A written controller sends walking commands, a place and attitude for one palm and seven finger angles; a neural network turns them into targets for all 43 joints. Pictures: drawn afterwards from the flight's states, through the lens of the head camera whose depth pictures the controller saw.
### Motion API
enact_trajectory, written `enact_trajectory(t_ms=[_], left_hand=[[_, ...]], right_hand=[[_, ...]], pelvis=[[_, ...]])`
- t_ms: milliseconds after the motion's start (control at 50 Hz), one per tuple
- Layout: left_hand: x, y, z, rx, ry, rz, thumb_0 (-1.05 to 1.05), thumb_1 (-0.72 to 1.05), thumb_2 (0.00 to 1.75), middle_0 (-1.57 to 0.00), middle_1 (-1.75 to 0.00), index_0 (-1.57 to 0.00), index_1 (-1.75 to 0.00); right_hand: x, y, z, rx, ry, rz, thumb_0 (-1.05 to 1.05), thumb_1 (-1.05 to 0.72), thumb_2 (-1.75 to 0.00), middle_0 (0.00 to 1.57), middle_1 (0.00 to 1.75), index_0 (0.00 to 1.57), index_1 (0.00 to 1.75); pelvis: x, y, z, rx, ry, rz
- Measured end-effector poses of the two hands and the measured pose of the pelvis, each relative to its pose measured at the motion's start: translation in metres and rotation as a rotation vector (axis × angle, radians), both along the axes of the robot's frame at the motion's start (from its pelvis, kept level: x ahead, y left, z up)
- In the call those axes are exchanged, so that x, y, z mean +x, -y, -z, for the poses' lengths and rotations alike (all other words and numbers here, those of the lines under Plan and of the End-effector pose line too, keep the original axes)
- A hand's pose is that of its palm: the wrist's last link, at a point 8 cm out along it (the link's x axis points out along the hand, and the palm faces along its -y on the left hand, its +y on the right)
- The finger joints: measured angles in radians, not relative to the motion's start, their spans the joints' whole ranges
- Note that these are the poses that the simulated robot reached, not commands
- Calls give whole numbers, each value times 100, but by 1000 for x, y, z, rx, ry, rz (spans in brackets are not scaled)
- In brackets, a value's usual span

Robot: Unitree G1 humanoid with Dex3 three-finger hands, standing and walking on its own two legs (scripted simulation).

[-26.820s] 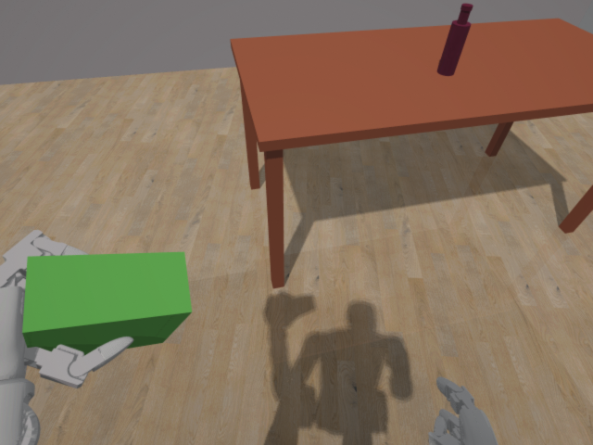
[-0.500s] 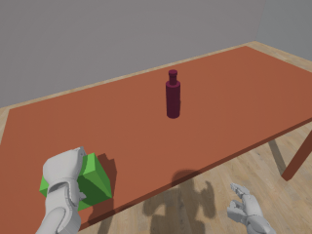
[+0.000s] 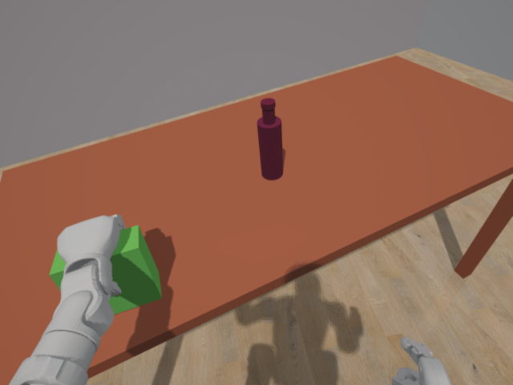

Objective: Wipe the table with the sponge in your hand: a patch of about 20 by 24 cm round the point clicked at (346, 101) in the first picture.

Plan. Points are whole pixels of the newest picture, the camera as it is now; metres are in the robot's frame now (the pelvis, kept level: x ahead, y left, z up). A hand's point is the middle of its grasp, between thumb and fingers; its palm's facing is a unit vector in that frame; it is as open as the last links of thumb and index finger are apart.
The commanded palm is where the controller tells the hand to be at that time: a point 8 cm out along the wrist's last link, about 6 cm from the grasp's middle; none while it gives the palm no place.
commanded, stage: wipe forward along the middle lane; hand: left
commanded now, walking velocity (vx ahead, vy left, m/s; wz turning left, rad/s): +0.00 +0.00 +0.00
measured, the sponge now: (116, 282) +0.28 +0.30 +0.00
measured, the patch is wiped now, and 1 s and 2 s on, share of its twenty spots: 1.00 1.00 1.00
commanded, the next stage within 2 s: slide back across to the first lane in 0.92 s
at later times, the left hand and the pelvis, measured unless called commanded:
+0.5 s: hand (99, 233) +0.34 +0.34 +0.06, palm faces -0.12 -0.01 -0.99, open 10.4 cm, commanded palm +0.33 +0.35 +0.09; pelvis -0.01 -0.02 -0.01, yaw -1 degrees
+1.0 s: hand (93, 218) +0.38 +0.37 +0.06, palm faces -0.11 -0.02 -0.99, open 10.4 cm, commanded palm +0.37 +0.38 +0.09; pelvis +0.00 +0.01 -0.01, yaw -1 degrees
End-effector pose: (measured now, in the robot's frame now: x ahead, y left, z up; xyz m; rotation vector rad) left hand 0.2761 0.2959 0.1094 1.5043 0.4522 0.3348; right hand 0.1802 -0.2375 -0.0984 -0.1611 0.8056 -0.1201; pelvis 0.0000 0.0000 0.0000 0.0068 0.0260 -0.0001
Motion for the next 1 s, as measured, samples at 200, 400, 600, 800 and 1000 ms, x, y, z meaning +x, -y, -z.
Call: enact_trajectory(t_ms=[200,400,600,800,1000], left_hand=[[19,-11,-2,22,-22,-9,1,-57,105,-72,-129,-77,-126],[44,-26,-4,33,-47,-13,3,-58,106,-72,-129,-77,-127],[66,-41,-5,40,-63,-27,3,-58,106,-72,-129,-77,-128],[77,-53,-1,31,-57,-19,3,-59,107,-72,-129,-77,-128],[91,-67,-3,30,-50,-25,3,-59,107,-73,-128,-77,-128]], right_hand=[[-32,23,14,-11,-70,45,1,-91,-90,20,30,20,30],[-63,39,27,-18,-152,89,1,-91,-90,20,30,20,30],[-87,42,36,-21,-233,124,1,-91,-90,20,30,20,30],[-89,30,35,-19,-253,133,1,-91,-90,20,30,20,30],[-78,9,27,-24,-231,114,1,-91,-90,20,30,20,30]], pelvis=[[-7,12,4,2,-35,-1],[-9,18,9,-2,-84,10],[-5,13,12,-7,-127,13],[-1,1,12,-16,-148,16],[-2,-14,11,-28,-161,8]])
